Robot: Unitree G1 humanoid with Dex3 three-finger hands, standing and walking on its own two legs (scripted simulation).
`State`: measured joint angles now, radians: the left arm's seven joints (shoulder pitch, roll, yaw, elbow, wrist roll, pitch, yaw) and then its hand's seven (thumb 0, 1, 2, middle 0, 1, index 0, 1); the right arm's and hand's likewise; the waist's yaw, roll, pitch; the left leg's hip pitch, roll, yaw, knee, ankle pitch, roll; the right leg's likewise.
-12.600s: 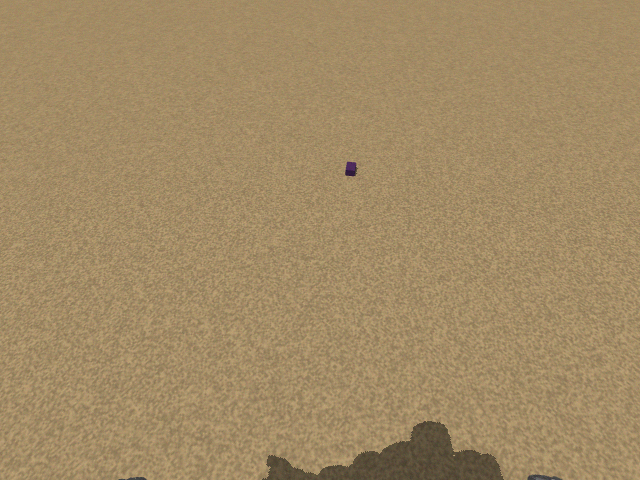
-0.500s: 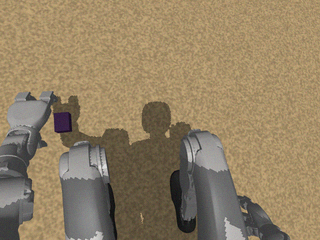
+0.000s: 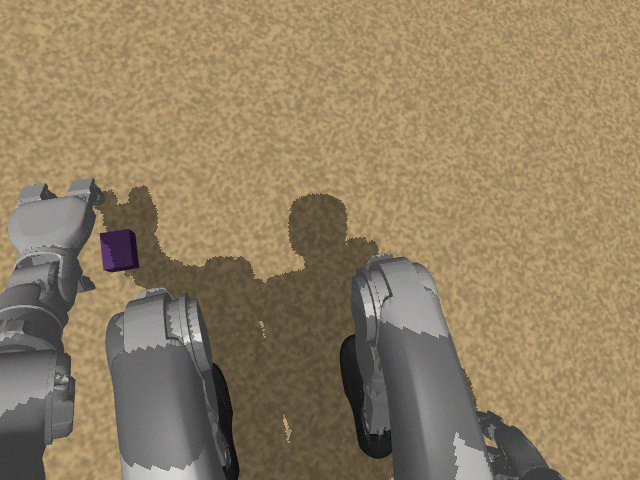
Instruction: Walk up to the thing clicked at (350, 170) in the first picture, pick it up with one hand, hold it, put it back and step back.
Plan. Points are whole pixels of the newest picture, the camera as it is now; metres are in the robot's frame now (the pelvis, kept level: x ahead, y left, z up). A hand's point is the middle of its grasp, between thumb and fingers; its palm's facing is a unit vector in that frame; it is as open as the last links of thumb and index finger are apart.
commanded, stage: approach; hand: left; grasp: from above
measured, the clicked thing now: (119, 251) +0.42 +0.28 -0.30
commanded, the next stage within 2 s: close in in 0.02 s
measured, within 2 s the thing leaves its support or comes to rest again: neither
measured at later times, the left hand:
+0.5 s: hand (111, 254) +0.40 +0.26 -0.22, palm faces -0.46 -0.06 -0.89, open 13.1 cm
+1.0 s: hand (117, 258) +0.40 +0.27 -0.26, palm faces -0.45 -0.09 -0.89, open 13.0 cm
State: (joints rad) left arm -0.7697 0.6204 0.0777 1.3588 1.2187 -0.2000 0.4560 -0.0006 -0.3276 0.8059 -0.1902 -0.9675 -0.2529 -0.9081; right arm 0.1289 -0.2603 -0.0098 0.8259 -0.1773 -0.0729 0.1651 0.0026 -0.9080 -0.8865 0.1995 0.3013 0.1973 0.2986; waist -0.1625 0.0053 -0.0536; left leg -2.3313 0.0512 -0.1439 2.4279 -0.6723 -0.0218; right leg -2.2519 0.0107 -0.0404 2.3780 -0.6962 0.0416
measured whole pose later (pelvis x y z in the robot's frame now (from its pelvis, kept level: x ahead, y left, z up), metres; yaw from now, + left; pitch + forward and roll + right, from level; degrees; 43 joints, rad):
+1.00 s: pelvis +0.01 +0.01 -0.03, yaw -4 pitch +27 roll -10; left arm -0.82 0.72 0.10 1.67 1.32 -0.30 0.75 0.00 -0.29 0.78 -0.22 -0.87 -0.26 -0.83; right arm 0.02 -0.28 0.13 0.88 -0.35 -0.22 0.30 0.00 -0.91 -0.89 0.20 0.30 0.20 0.30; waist -0.25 -0.08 0.06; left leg -2.36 0.04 -0.24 2.58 -0.72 -0.03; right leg -2.24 0.04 -0.11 2.46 -0.72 0.06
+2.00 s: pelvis +0.00 +0.01 -0.03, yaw -6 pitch +26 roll -12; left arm -0.87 0.78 0.03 1.72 1.26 -0.25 0.75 0.00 -0.29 0.79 -0.23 -0.90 -0.26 -0.88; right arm 0.01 -0.31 0.19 0.85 -0.33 -0.31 0.35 0.00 -0.91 -0.90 0.20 0.30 0.19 0.30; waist -0.27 -0.11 0.10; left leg -2.34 0.04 -0.28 2.58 -0.72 -0.03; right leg -2.21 0.05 -0.14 2.43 -0.70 0.07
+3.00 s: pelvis +0.00 +0.01 -0.02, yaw -7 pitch +25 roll -13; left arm -0.86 0.81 0.03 1.70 1.24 -0.24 0.77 0.00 0.07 0.59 -0.46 -0.76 -0.52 -0.70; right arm -0.01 -0.33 0.22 0.81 -0.32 -0.33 0.35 0.00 -0.90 -0.89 0.20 0.30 0.20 0.30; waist -0.28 -0.13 0.13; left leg -2.32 0.04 -0.29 2.57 -0.72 -0.03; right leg -2.19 0.06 -0.15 2.42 -0.69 0.07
